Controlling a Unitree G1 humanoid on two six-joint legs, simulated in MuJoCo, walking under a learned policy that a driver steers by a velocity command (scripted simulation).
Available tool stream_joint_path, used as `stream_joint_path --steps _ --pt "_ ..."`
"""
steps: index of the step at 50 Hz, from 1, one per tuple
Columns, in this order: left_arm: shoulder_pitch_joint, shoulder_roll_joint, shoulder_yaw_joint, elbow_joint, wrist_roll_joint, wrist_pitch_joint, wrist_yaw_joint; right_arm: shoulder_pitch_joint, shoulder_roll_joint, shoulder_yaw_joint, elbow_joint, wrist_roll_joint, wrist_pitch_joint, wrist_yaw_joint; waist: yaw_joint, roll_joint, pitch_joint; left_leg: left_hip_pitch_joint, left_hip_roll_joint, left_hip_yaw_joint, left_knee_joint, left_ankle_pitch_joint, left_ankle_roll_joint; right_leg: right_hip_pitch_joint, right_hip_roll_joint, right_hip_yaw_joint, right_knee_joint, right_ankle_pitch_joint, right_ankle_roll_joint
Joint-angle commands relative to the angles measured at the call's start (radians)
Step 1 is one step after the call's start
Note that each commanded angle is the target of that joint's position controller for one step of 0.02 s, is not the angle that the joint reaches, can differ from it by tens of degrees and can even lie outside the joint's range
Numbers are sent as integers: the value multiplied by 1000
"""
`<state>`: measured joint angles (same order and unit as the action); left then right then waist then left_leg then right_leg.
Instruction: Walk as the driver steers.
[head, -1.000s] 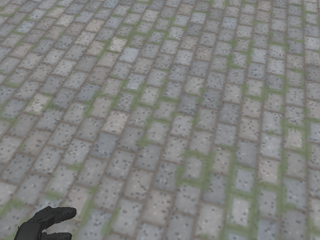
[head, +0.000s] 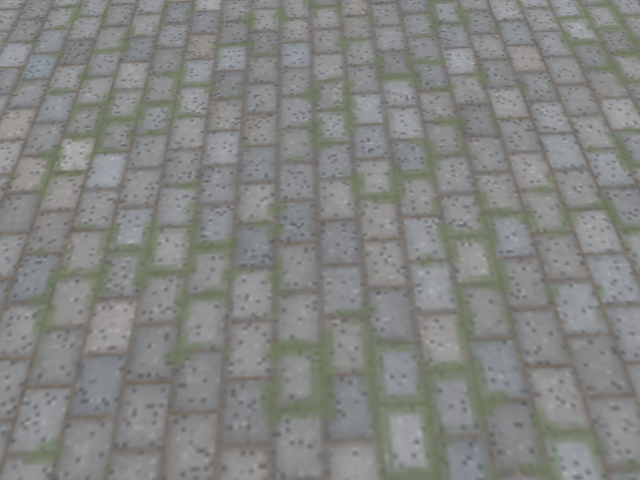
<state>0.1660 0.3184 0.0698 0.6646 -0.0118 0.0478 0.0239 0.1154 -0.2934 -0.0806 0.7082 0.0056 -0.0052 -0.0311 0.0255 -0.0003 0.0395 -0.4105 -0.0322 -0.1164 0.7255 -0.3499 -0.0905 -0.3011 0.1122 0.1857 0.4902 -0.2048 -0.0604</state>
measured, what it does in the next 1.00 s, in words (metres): walks ahead: left foot, then right foot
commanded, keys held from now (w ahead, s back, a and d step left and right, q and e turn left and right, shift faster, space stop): no key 0.40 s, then w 0.60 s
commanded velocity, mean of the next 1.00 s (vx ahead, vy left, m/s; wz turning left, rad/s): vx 0.19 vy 0.00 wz -0.12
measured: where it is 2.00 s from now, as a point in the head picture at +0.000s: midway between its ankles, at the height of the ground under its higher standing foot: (355, 353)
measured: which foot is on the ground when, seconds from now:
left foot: up 0.00-0.08, down 0.10-0.46, up 0.48-0.68, down 0.70-1.00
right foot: down 0.00-0.10, up 0.12-0.38, down 0.40-0.70, up 0.72-1.00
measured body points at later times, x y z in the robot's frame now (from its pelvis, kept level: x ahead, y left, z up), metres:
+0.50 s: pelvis +0.01 +0.01 +0.00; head +0.01 +0.00 +0.44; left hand +0.14 +0.26 -0.11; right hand +0.11 -0.26 -0.12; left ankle +0.02 +0.14 -0.74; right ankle -0.03 -0.12 -0.74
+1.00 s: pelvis +0.16 +0.02 +0.00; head +0.19 +0.03 +0.45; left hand +0.38 +0.24 -0.09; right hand +0.11 -0.25 -0.12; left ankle +0.06 +0.12 -0.74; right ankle +0.30 -0.16 -0.69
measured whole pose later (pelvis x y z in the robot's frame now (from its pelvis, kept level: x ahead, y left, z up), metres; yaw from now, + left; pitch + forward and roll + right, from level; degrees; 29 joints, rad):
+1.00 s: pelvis +0.16 +0.02 +0.00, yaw -5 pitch +1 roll +0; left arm 0.11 0.29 0.05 0.69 -0.02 -0.07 -0.03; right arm 0.43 -0.26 -0.03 0.85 0.01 -0.07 0.00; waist -0.09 -0.04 0.03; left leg 0.05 -0.04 0.01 0.20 -0.28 0.05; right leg -0.63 -0.08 0.01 0.69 -0.03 0.02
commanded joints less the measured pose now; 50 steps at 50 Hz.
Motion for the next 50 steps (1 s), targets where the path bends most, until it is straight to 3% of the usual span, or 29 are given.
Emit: stream_joint_path --steps 1,3,4,5,6,7,8,10,14,16,17,19,20,21,22,24,26,27,30,32,34,35,36,37,38,41,45,47,50 --pt "-34 163 44 -75 -2 -4 -1 -1 -98 -26 -67 5 -31 12 -1 -158 -127 27 -4 17 -100 5 18 144 -263 319 -93 242 -157" --pt "-54 144 35 -77 -10 2 2 46 -88 -25 -51 1 -40 23 -35 -149 -136 151 1 43 -297 152 46 120 -229 304 -45 263 -118" --pt "-29 121 27 -71 -9 2 5 52 -104 -28 -50 -9 -42 24 -33 -118 -138 235 52 8 -369 264 72 75 -193 280 -15 168 -74" --pt "21 75 12 -69 10 -3 3 45 -159 -33 -69 -28 -39 20 2 51 -159 318 227 -164 -405 401 139 -5 -107 173 132 -72 -14" --pt "25 91 19 -85 2 -12 2 24 -198 -36 -63 -56 -32 20 33 249 -91 271 359 -335 -424 536 301 -142 27 12 259 -370 43" --pt "25 159 38 -72 17 -19 5 14 -149 -26 -75 -48 -36 19 2 212 -96 232 415 -384 -432 507 384 -154 -20 4 461 -447 93" --pt "23 187 53 -57 8 -19 3 2 -134 -20 -75 -33 -36 16 -1 162 -83 232 372 -325 -421 467 368 -175 -27 5 564 -402 111" --pt "34 142 48 -27 7 -4 9 -26 -114 -10 -69 -8 -35 13 3 123 -66 250 291 -217 -396 415 305 -201 -39 11 612 -317 144" --pt "1 35 7 -28 4 -3 -2 -17 -92 3 -47 -12 -16 14 -17 174 -91 266 204 -82 -364 498 279 -77 -89 -103 337 -266 167" --pt "-25 31 1 -30 -1 -9 -6 27 -117 -2 -33 -12 -3 14 -52 200 -105 285 213 -98 -348 507 289 -10 -96 -143 177 -241 163" --pt "-6 41 5 -17 -4 -10 -8 31 -123 -1 -28 -8 2 15 -43 195 -108 284 213 -103 -334 499 286 33 -92 -157 76 -167 154" --pt "34 56 8 10 8 -12 -10 61 -106 10 -9 3 -3 18 -22 159 -98 230 193 -93 -323 454 232 175 -94 -150 -168 68 113" --pt "39 102 13 2 18 -12 -3 88 -95 18 -2 -10 -18 24 -36 94 -118 168 175 -73 -305 383 174 268 -166 -69 -148 203 81" --pt "47 160 24 15 24 -9 3 124 -65 27 -3 -29 -34 33 -80 -71 -151 140 86 25 -281 207 115 277 -222 -15 -79 203 21" --pt "49 103 14 29 23 -10 -6 72 -46 36 2 -33 -37 30 -44 -122 -149 192 34 96 -248 59 69 174 -216 -2 -106 -98 -28" --pt "82 132 20 35 25 -19 -7 -10 -73 24 -11 -10 -36 21 11 -160 -29 63 -17 170 -88 -71 55 106 -264 127 -230 -501 -77" --pt "126 146 21 51 14 -41 -1 -36 -76 18 -35 12 -46 17 29 -236 93 -53 15 135 10 -102 84 67 -358 275 -311 -559 -137" --pt "143 137 18 59 12 -53 3 -40 -79 15 -41 20 -58 23 31 -251 107 -109 40 107 56 -140 107 98 -385 304 -318 -513 -153" --pt "135 127 17 56 -10 -69 4 -29 -65 18 -37 28 -89 50 18 -190 84 -106 68 104 -43 -144 157 168 -376 250 -307 -374 -145" --pt "75 133 18 41 -19 -66 -2 61 -55 16 11 18 -97 61 -41 -150 28 160 21 166 -218 83 156 57 -306 126 -264 -247 -112" --pt "67 84 4 34 -4 -68 -7 215 -76 1 74 14 -89 58 -105 -99 -34 425 9 157 -249 147 143 -82 -244 41 -138 -192 -68" --pt "39 12 -19 14 9 -76 -13 320 -128 -11 88 14 -89 49 -147 52 -57 537 161 -61 -354 36 188 -196 -158 -60 121 -174 -6" --pt "35 4 -20 -45 -5 -96 -8 386 -261 -41 91 7 -90 56 -151 303 -83 603 385 -490 -511 -164 343 -392 -60 -148 417 -321 47" --pt "33 80 2 -42 -27 -111 -3 340 -201 -22 83 -1 -97 58 -128 209 -15 546 436 -603 -563 -323 401 -499 -108 -81 590 -373 43" --pt "35 101 10 -31 -37 -122 -9 285 -150 -6 70 1 -103 54 -103 159 57 515 402 -515 -564 -326 375 -555 -156 -66 642 -274 22" --pt "23 70 9 -8 -6 -134 -28 227 -114 12 53 -10 -98 48 -71 92 61 464 287 -255 -577 -8 300 -517 -221 -103 576 -69 16" --pt "-49 17 -8 -32 2 -132 -47 254 -127 14 63 0 -86 37 -82 76 45 418 227 -72 -601 301 296 -451 -207 -171 379 72 71" --pt "-119 -11 -22 -57 0 -136 -54 270 -144 12 72 2 -79 30 -102 78 53 374 208 -11 -605 352 287 -385 -188 -193 234 165 85" --pt "-202 -7 -27 -85 -9 -142 -68 316 -164 7 93 8 -74 25 -124 80 76 340 228 11 -618 344 287 -299 -159 -210 108 258 83"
